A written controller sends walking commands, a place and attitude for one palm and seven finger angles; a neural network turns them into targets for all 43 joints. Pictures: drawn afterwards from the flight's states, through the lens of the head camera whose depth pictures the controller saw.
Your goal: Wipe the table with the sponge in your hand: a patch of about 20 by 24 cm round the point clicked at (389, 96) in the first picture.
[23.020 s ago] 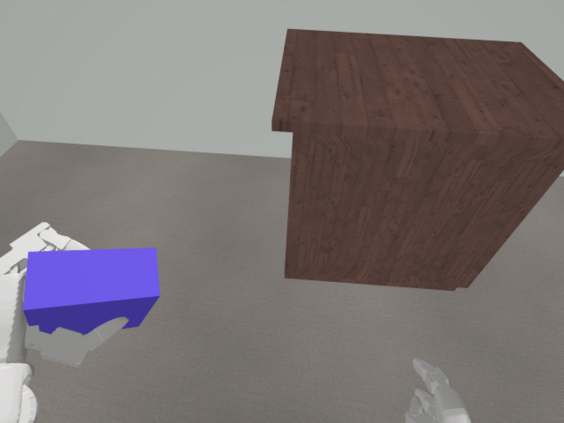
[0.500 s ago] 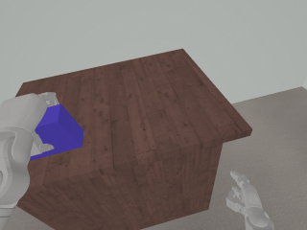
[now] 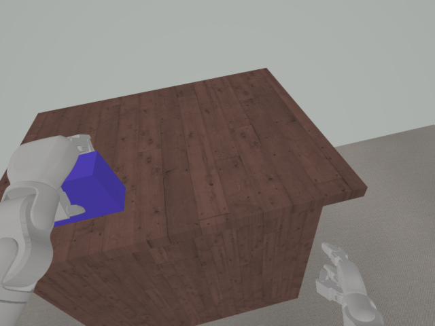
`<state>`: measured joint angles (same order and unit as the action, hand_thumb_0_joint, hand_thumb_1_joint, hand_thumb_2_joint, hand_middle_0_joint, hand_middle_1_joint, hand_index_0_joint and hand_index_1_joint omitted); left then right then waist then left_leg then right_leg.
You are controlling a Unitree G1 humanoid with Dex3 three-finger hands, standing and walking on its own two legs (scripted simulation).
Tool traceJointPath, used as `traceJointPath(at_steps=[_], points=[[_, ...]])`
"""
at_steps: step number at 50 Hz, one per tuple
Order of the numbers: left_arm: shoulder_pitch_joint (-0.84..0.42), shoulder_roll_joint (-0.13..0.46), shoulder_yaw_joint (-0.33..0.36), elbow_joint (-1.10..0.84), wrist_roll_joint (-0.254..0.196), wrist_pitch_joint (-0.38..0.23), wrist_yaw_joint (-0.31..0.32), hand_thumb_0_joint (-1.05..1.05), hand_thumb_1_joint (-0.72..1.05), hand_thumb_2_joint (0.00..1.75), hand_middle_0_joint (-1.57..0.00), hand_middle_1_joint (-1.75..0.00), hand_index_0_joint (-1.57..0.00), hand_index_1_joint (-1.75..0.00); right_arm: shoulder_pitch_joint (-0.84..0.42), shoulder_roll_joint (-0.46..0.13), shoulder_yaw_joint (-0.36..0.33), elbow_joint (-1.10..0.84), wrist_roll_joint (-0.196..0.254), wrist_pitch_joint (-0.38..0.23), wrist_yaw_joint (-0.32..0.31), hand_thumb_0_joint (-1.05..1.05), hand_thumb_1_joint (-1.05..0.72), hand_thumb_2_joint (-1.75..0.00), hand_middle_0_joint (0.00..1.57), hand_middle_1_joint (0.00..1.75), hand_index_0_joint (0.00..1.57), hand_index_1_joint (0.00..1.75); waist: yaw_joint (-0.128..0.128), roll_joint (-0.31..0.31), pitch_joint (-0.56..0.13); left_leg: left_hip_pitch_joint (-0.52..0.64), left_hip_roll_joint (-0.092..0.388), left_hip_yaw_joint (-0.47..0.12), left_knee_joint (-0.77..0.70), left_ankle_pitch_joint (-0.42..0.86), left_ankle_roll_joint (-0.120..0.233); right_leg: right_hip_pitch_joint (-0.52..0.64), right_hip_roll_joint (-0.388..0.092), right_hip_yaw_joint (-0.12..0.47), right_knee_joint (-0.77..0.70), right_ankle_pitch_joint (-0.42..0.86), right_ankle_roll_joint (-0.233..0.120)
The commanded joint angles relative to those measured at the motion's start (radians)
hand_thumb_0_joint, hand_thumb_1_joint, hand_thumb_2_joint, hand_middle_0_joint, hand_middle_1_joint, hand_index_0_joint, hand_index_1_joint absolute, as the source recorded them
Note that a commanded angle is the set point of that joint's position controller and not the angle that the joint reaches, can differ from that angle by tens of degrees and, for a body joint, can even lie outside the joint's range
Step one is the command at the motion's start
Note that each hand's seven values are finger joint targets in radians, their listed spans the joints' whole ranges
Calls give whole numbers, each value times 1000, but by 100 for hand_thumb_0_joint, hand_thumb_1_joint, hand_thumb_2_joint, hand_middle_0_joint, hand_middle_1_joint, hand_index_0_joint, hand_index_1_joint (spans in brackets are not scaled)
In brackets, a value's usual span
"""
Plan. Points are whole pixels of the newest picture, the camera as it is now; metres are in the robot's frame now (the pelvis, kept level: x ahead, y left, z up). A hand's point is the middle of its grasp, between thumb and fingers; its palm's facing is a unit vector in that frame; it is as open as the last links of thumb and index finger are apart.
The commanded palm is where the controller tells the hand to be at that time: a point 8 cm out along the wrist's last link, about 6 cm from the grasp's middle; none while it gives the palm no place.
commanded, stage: move the sponge above the wiping area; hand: left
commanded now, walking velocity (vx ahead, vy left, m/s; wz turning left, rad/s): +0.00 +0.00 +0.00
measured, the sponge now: (78, 196) +0.25 +0.30 +0.15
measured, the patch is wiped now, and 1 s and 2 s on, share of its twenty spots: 0.05 0.05 0.05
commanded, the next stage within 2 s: lower the sponge onto the table in 1.74 s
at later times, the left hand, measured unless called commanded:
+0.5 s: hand (64, 187) +0.25 +0.31 +0.17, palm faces +0.09 -0.03 -1.00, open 9.7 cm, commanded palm +0.21 +0.30 +0.25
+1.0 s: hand (70, 191) +0.25 +0.30 +0.17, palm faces +0.08 -0.03 -1.00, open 9.7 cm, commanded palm +0.21 +0.30 +0.24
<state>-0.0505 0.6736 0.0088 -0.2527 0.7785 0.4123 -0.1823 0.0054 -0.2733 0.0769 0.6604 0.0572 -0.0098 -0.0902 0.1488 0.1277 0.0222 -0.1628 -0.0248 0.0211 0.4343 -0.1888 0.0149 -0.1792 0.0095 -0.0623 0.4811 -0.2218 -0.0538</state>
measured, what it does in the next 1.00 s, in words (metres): stands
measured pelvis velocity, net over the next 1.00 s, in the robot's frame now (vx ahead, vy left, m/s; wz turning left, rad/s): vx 0.01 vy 0.00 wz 0.00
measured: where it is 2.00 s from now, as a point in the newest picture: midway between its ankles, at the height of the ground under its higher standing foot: outside the picture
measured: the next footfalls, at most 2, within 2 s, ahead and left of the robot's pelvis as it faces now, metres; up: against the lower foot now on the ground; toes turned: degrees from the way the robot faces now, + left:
none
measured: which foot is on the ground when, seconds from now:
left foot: down 0.00-1.00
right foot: down 0.00-1.00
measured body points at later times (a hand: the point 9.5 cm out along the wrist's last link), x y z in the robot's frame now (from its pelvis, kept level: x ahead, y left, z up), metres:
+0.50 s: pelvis +0.01 +0.00 +0.00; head +0.00 -0.05 +0.45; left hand +0.24 +0.31 +0.23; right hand +0.27 -0.18 -0.08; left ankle +0.03 +0.11 -0.74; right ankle +0.03 -0.08 -0.74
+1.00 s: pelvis +0.01 +0.00 +0.00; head +0.00 -0.05 +0.45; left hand +0.24 +0.30 +0.22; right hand +0.27 -0.19 -0.08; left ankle +0.03 +0.11 -0.74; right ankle +0.03 -0.08 -0.74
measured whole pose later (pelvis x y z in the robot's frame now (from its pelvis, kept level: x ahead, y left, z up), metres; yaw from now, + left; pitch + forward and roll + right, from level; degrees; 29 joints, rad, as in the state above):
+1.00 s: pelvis +0.01 +0.00 +0.00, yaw +0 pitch -4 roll +1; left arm 0.06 0.65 0.03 -0.27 0.79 0.37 -0.14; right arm 0.03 -0.27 0.07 0.65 0.05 0.00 -0.07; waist 0.14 0.13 0.02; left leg -0.15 -0.02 0.01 0.42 -0.20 0.02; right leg -0.15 0.01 -0.06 0.45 -0.22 -0.05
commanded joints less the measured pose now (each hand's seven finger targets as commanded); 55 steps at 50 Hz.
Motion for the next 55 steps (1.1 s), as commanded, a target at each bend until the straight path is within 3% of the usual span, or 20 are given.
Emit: traceJointPath(at_steps=[1,4,7,9,12,14,17,19,21,24,26,29,32,34,37,39,42,44,54,55], points=[[-321,291,218,-142,47,6,66,0,10,130,-120,-160,-120,-160,-230,-80,-36,-173,-3,-61,-4,0,-90,-90,20,30,20,30,0,-35,-208,14,4,-86,-75,88,10,69,-32,130,-104,14,-17],[-310,264,203,-211,47,9,57,0,10,130,-120,-160,-120,-160,-286,-63,-26,-201,4,-65,2,0,-90,-90,20,30,20,30,12,-7,-229,32,3,-94,-77,105,11,82,-22,152,-99,33,-29],[-258,249,189,-189,49,13,51,0,10,130,-120,-160,-120,-160,-231,-76,-37,-187,-6,-54,5,0,-90,-90,20,30,20,30,1,-61,-228,26,8,-85,-71,121,14,85,-33,120,-95,68,-15],[-238,280,230,-215,48,19,49,0,10,130,-120,-160,-120,-160,-277,-69,-27,-203,0,-57,8,0,-90,-90,20,30,20,30,14,-45,-220,20,5,-95,-66,134,13,90,-22,159,-92,77,-30],[-211,291,240,-201,48,13,53,0,10,130,-120,-160,-120,-160,-220,-82,-40,-189,-7,-42,9,0,-90,-90,20,30,20,30,5,-70,-225,24,7,-83,-61,142,16,86,-30,123,-93,90,-14],[-247,287,239,-218,47,10,55,0,10,130,-120,-160,-120,-160,-267,-69,-28,-202,3,-51,7,0,-90,-90,20,30,20,30,4,-39,-202,27,5,-90,-59,139,13,71,-19,159,-99,77,-27],[-206,300,251,-178,46,-3,62,0,10,130,-120,-160,-120,-160,-207,-84,-42,-184,-6,-42,4,0,-90,-90,20,30,20,30,0,-65,-217,29,4,-82,-57,134,16,79,-29,127,-103,78,-14],[-241,277,232,-230,40,-11,62,0,10,130,-120,-160,-120,-160,-266,-65,-29,-204,2,-56,1,0,-90,-90,20,30,20,30,1,-15,-205,42,1,-90,-53,126,14,67,-21,165,-109,58,-27],[-221,269,222,-169,44,-20,65,0,10,130,-120,-160,-120,-160,-204,-78,-39,-182,-5,-53,0,0,-90,-90,20,30,20,30,-12,-55,-195,33,4,-88,-58,123,14,64,-29,127,-112,63,-14],[-208,285,246,-236,41,-37,65,0,10,130,-120,-160,-120,-160,-260,-66,-33,-204,-1,-64,-2,0,-90,-90,20,30,20,30,7,-21,-219,50,1,-94,-53,137,16,82,-21,165,-109,71,-29],[-205,262,221,-198,45,-45,70,0,10,130,-120,-160,-120,-160,-202,-74,-41,-185,-8,-60,-1,0,-90,-90,20,30,20,30,-9,-43,-219,45,3,-88,-57,147,15,82,-31,120,-107,87,-15],[-219,275,242,-217,43,-46,78,0,10,130,-120,-160,-120,-160,-249,-67,-33,-197,-2,-66,-2,0,-90,-90,20,30,20,30,3,-17,-201,47,3,-98,-63,129,14,73,-17,158,-115,61,-30],[-209,270,230,-154,53,-44,83,0,10,130,-120,-160,-120,-160,-192,-85,-46,-177,-10,-52,-1,0,-90,-90,20,30,20,30,-6,-49,-198,36,3,-88,-69,134,15,75,-25,116,-117,77,-15],[-227,275,242,-193,51,-43,87,0,10,130,-120,-160,-120,-160,-249,-70,-35,-195,-1,-64,2,0,-90,-90,20,30,20,30,6,-22,-212,45,1,-97,-66,134,12,83,-17,156,-114,69,-31],[-164,271,242,-167,52,-43,88,0,10,130,-120,-160,-120,-160,-194,-83,-48,-182,-11,-50,7,0,-90,-90,20,30,20,30,3,-46,-219,39,2,-86,-62,162,15,95,-26,116,-108,110,-18],[-189,246,228,-203,46,-42,83,0,10,130,-120,-160,-120,-160,-249,-66,-35,-201,0,-60,8,0,-90,-90,20,30,20,30,3,-34,-202,43,2,-94,-63,147,14,81,-16,148,-112,85,-29],[-160,245,219,-175,53,-45,84,0,10,130,-120,-160,-120,-160,-191,-82,-47,-184,-9,-48,9,0,-90,-90,20,30,20,30,-7,-52,-204,38,4,-85,-64,149,16,79,-24,111,-112,99,-14],[-178,258,236,-202,55,-45,87,0,10,130,-120,-160,-120,-160,-240,-72,-37,-197,-1,-57,8,0,-90,-90,20,30,20,30,1,-27,-201,42,1,-94,-66,136,15,75,-13,148,-116,73,-28],[-214,267,238,-206,56,-41,105,0,10,130,-120,-160,-120,-160,-250,-70,-38,-192,0,-60,5,0,-90,-90,20,30,20,30,6,-7,-188,48,-3,-95,-70,121,13,71,-11,158,-128,45,-32],[-218,260,225,-183,55,-40,105,0,10,130,-120,-160,-120,-160,-208,-80,-46,-178,-10,-55,3,0,-90,-90,20,30,20,30,-1,-29,-205,43,0,-84,-65,130,15,82,-22,127,-121,64,-23]])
